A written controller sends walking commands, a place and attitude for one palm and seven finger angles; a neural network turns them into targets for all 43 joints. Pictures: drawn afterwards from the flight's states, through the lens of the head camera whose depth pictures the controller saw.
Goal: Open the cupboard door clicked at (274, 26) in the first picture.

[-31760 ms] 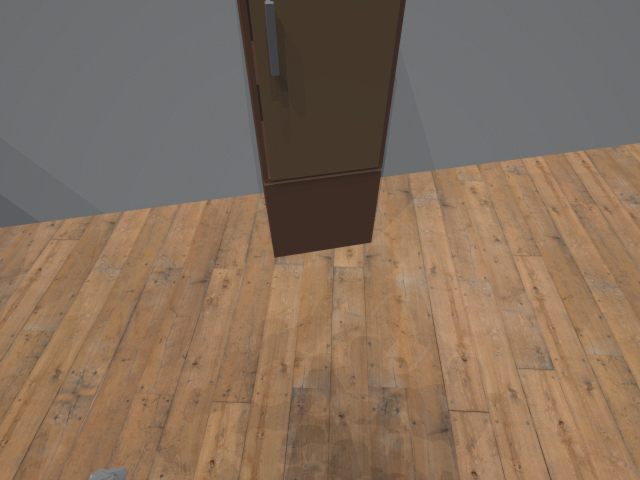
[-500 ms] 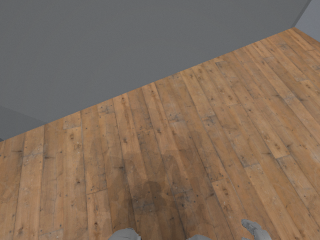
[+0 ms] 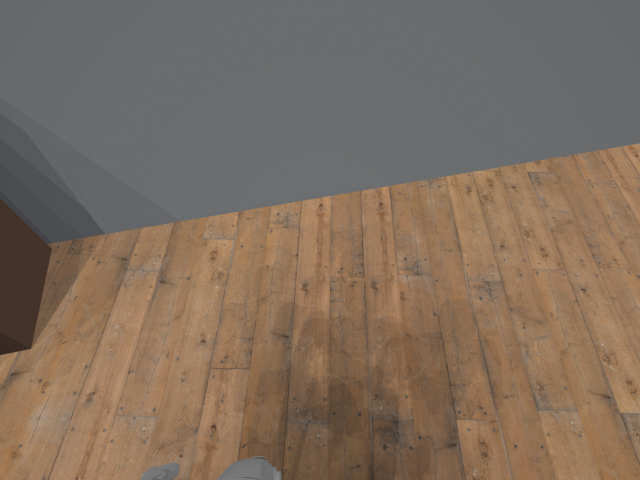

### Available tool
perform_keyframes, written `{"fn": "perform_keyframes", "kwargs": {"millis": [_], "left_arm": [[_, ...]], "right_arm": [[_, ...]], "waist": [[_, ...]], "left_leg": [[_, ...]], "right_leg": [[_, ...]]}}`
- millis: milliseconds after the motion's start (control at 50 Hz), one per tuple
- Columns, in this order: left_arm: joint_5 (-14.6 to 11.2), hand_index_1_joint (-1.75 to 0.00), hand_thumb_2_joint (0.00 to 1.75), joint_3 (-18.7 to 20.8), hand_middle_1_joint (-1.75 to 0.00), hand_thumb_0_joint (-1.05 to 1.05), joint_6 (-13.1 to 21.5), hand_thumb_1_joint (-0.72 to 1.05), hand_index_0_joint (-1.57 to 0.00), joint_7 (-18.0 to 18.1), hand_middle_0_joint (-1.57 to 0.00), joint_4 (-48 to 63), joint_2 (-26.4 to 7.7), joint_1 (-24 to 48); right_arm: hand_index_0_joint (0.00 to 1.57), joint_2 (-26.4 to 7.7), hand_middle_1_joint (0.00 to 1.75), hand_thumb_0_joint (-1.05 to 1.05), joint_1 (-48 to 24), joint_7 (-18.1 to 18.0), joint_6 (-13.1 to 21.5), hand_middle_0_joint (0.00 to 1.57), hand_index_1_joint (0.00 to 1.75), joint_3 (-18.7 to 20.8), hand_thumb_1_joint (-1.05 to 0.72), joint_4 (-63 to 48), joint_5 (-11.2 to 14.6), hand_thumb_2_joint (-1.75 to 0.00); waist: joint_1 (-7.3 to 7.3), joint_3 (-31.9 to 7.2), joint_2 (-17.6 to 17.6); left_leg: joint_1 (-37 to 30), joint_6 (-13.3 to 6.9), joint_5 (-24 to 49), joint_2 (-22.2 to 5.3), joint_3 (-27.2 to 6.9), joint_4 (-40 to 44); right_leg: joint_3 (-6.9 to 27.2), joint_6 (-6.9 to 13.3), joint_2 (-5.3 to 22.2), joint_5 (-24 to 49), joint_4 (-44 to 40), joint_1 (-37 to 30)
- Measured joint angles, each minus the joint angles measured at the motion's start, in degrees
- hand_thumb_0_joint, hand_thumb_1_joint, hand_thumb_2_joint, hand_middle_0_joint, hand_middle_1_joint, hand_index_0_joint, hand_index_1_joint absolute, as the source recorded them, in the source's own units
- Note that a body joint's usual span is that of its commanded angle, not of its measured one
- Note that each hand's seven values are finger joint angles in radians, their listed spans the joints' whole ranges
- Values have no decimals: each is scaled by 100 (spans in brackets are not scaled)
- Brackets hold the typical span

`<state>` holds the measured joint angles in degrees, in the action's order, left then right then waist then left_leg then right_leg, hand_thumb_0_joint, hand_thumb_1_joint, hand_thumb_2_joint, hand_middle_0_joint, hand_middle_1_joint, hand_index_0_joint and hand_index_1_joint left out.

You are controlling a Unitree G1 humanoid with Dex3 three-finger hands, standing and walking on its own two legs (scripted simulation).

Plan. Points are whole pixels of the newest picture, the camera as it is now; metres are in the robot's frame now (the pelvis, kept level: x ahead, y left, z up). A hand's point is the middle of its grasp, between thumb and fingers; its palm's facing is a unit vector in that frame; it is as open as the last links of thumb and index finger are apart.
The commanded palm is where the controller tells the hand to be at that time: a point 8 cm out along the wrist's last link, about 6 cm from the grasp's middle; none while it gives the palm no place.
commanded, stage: turn to face it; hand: left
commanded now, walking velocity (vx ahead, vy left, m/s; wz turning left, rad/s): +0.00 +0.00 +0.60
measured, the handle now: out of the picture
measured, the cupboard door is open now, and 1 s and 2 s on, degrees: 47 47 47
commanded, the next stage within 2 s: take the last steps up to it in 1.64 s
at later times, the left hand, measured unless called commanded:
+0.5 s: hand out of the picture +0.05 +0.20 -0.15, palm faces +0.31 -0.90 -0.29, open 7.4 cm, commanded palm none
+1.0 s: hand out of the picture +0.02 +0.20 -0.15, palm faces +0.59 -0.75 -0.31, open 7.4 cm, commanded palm none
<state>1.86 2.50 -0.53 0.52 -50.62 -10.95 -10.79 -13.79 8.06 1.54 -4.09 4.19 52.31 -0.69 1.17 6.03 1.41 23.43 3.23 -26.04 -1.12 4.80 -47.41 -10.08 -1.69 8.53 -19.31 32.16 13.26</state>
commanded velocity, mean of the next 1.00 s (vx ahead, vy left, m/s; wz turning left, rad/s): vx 0.00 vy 0.00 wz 0.60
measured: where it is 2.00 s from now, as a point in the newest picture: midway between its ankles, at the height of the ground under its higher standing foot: outside the picture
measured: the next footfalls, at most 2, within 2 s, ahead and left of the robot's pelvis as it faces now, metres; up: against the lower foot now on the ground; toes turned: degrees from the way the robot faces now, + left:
left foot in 0.06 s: +0.05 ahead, +0.13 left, +0.00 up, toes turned +7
right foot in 0.34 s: +0.08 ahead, -0.14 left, +0.00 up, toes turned +9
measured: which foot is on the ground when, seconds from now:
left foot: up 0.00-0.04, down 0.06-0.34, up 0.36-0.62, down 0.64-0.96, up 0.98-1.00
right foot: down 0.00-0.06, up 0.08-0.32, down 0.34-0.64, up 0.66-0.94, down 0.96-1.00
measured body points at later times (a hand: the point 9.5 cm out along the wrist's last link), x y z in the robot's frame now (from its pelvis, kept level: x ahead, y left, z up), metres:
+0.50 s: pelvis +0.03 -0.03 +0.00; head +0.09 -0.03 +0.45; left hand +0.03 +0.24 -0.13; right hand +0.19 -0.25 -0.15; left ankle -0.03 +0.09 -0.67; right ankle +0.05 -0.15 -0.74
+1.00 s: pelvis +0.06 -0.04 -0.01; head +0.11 -0.02 +0.44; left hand -0.01 +0.24 -0.13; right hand +0.28 -0.20 -0.16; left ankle -0.01 +0.08 -0.72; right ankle +0.14 -0.14 -0.74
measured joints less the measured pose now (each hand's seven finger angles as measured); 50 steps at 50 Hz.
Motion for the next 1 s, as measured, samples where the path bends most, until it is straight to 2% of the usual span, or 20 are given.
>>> {"fn": "perform_keyframes", "kwargs": {"millis": [40,60,80,120,180,260,320,340,400,460,500,580,620,640,700,760,820,920,960,1000], "left_arm": [[-29,-30,90,18,-30,1,-9,90,-20,-28,-21,-25,-28,-53],[-52,-30,90,30,-30,1,-32,90,-20,-46,-21,-18,-28,-114],[-75,-30,90,50,-30,1,-84,90,-20,-53,-21,-44,-76,-102],[-74,-30,90,103,-30,1,-232,90,-20,-29,-21,-115,-194,-23],[-78,-30,90,177,-30,1,-325,90,-20,-28,-21,-191,-285,117],[-104,-30,90,194,-30,1,-280,90,-20,-50,-20,-99,-310,231],[-112,-30,90,179,-30,1,-177,90,-20,-57,-20,21,-321,229],[-93,-30,90,170,-30,1,-118,90,-20,-56,-20,97,-363,173],[-32,-30,90,125,-30,1,-46,90,-20,-1,-20,102,-247,176],[-25,-30,90,74,-30,1,-42,90,-20,43,-20,77,-135,72],[-15,-30,90,54,-30,1,-33,90,-20,44,-20,36,-102,15],[-4,-30,90,27,-30,1,9,90,-20,3,-21,-26,-85,-79],[-33,-30,90,41,-30,1,5,90,-20,-25,-21,-55,-108,-154],[-59,-30,90,52,-30,1,-18,90,-20,-44,-21,-51,-105,-220],[-80,-30,90,101,-30,1,-218,90,-20,-22,-21,-164,-248,-127],[-84,-30,90,158,-30,1,-332,90,-20,-11,-21,-239,-305,40],[-92,-30,90,182,-30,1,-316,90,-20,-45,-20,-154,-308,160],[-99,-30,90,175,-30,1,-207,90,-20,-64,-20,14,-302,250],[-81,-30,90,160,-30,1,-105,90,-20,-55,-20,111,-343,186],[-38,-30,90,133,-30,1,-33,90,-20,-11,-20,96,-260,196]], "right_arm": [[20,10,29,1,-16,11,60,19,30,-42,-91,-70,-6,-90],[20,-35,30,1,9,23,114,19,30,-58,-90,-137,-21,-90],[20,-19,30,1,-15,6,169,19,30,-51,-90,-159,-39,-90],[20,49,30,1,-43,-43,235,20,30,-81,-90,-178,-72,-90],[20,98,30,1,35,-135,259,20,30,-108,-90,-178,-100,-90],[21,80,30,1,118,-169,217,20,30,-116,-90,-92,-121,-90],[21,52,30,1,174,-157,124,20,30,-84,-90,-42,-101,-90],[21,59,30,1,219,-146,89,20,30,-68,-90,-57,-76,-90],[21,-73,30,1,148,-101,-12,20,30,34,-90,2,-51,-90],[20,-123,30,1,54,-61,-64,20,30,71,-90,59,-44,-90],[20,-85,30,1,3,-37,-56,20,30,56,-90,47,-28,-90],[20,0,29,1,-122,0,6,19,30,-18,-91,-22,0,-90],[20,15,29,1,-168,12,70,19,30,-61,-91,-92,-8,-90],[20,-27,30,1,-162,22,126,19,30,-79,-90,-161,-27,-90],[20,61,30,1,-228,-39,256,20,30,-108,-90,-212,-60,-90],[20,105,30,1,-122,-134,275,20,30,-136,-90,-220,-85,-90],[21,96,30,1,-23,-163,236,20,30,-145,-90,-134,-106,-90],[21,66,30,1,115,-143,124,20,30,-91,-90,-13,-110,-90],[21,67,30,1,205,-128,80,20,30,-57,-90,-11,-68,-90],[21,-21,30,1,174,-111,28,20,30,10,-90,28,-47,-90]], "waist": [[-20,2,73],[-28,-55,2],[-18,-50,37],[-41,0,124],[-54,-13,68],[-55,-22,-137],[-42,-83,-271],[-53,-161,-208],[-42,-82,-364],[-11,-48,-350],[-2,-31,-227],[-69,25,6],[-89,27,84],[-92,-24,17],[-123,59,161],[-114,37,91],[-120,11,-51],[-62,-80,-265],[-64,-190,-221],[-57,-141,-342]], "left_leg": [[-339,-62,544,22,90,911],[-475,-203,1124,-35,10,1331],[-384,-327,1191,1,-48,1236],[-282,-428,882,62,-142,998],[-335,-369,863,95,-373,1203],[-458,-284,1094,100,-694,1546],[-404,-172,1071,117,-943,1471],[-301,-160,983,198,-965,1320],[206,-145,-67,242,-887,-251],[497,-62,-154,158,-558,-1401],[403,-10,-157,86,-328,-1182],[-49,-24,15,53,-17,136],[-376,-94,569,84,79,1017],[-502,-247,1193,28,10,1396],[-362,-501,924,133,-98,1021],[-440,-468,874,160,-340,1222],[-543,-412,1078,159,-584,1520],[-507,-280,1151,179,-974,1594],[-352,-205,1043,293,-1072,1369],[-18,-165,197,321,-1045,428]], "right_leg": [[-144,-68,105,-178,265,56],[-219,-112,101,-298,572,197],[-104,-200,117,-712,1097,415],[337,-271,-27,-1221,2225,874],[653,-305,-252,-1012,2944,1282],[779,-282,-439,-824,2118,1169],[756,-224,-567,-299,814,700],[796,-137,-508,-68,241,507],[558,82,-439,14,394,456],[337,107,-321,-26,181,206],[213,88,-211,20,10,60],[-50,4,-3,-49,-5,-66],[-186,-71,104,-229,264,-20],[-253,-121,105,-341,600,128],[336,-277,2,-1199,2289,808],[655,-319,-226,-1044,2999,1238],[775,-310,-351,-826,2599,1289],[812,-232,-561,-399,1082,803],[827,-116,-538,24,96,403],[698,45,-520,79,197,399]]}}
